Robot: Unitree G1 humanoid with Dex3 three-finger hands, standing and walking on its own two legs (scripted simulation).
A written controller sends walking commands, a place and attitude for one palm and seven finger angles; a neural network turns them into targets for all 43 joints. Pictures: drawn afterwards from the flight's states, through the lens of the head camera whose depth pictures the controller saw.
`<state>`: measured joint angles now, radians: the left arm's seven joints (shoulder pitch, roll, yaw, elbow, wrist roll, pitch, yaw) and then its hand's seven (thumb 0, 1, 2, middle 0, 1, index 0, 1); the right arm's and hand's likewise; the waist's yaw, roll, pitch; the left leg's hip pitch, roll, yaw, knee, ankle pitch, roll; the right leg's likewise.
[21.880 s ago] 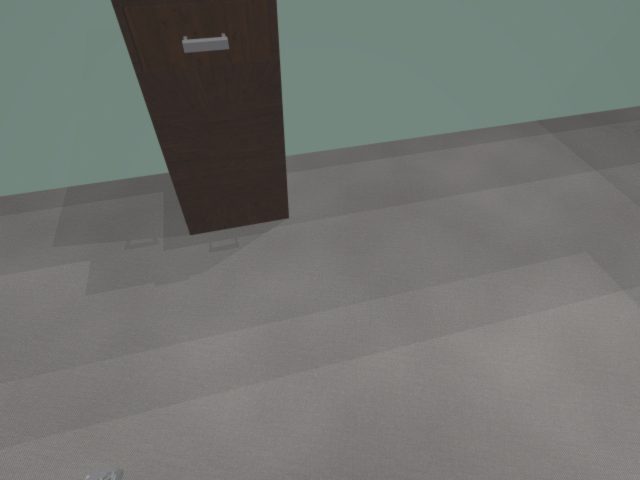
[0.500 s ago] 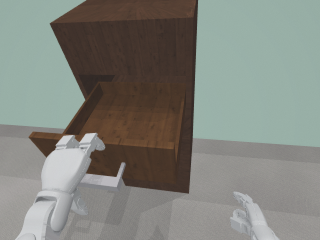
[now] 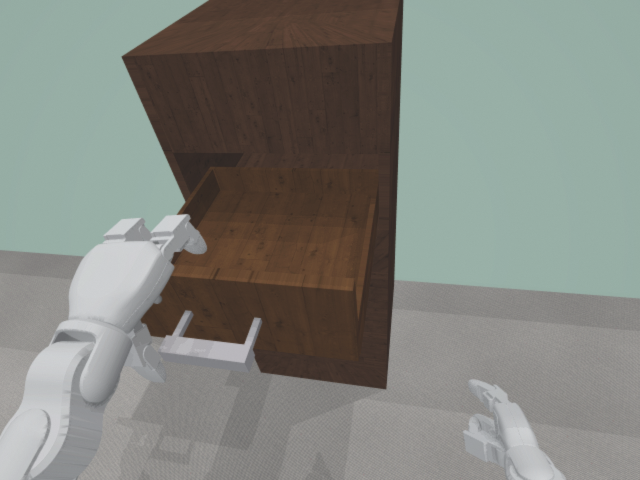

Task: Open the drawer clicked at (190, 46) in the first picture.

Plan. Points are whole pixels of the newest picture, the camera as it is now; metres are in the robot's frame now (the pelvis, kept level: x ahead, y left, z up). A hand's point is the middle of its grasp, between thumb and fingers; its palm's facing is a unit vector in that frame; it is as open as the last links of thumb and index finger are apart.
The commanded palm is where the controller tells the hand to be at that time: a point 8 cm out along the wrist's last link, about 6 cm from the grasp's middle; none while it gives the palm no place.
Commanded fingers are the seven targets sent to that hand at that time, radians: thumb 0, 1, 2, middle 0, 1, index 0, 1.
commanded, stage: lift the hand off the handle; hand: left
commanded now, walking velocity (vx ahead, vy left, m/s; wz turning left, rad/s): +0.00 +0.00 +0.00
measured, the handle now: (213, 337) +0.28 +0.21 +0.03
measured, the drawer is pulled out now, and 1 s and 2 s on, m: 0.30 0.30 0.30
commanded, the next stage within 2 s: draw the hand back to the body in 0.14 s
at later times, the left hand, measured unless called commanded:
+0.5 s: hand (149, 295) +0.24 +0.23 +0.17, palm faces +0.14 -0.08 -0.99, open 13.8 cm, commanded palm +0.20 +0.23 +0.23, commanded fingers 0.00 -0.50 0.30 -0.30 -1.20 -0.30 -1.20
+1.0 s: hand (136, 300) +0.21 +0.21 +0.20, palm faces +0.34 -0.81 -0.48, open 13.6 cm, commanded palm +0.17 +0.25 +0.22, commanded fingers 0.00 -0.19 0.44 -0.28 -1.00 -0.28 -1.00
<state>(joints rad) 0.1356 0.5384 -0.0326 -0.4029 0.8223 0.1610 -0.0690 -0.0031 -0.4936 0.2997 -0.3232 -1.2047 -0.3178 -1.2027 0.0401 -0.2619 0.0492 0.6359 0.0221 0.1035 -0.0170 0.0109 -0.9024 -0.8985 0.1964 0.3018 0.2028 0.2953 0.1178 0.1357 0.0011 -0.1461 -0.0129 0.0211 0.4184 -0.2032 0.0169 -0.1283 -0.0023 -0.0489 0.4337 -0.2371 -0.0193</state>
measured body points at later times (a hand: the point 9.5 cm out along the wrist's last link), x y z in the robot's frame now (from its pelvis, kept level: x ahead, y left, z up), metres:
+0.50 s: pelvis +0.00 +0.00 +0.00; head -0.01 -0.06 +0.45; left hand +0.23 +0.23 +0.22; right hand +0.23 -0.20 -0.10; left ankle +0.02 +0.11 -0.74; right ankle +0.00 -0.10 -0.74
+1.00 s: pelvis +0.02 +0.00 +0.00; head +0.01 -0.02 +0.45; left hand +0.19 +0.25 +0.22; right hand +0.24 -0.19 -0.07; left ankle +0.02 +0.11 -0.74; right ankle +0.00 -0.10 -0.74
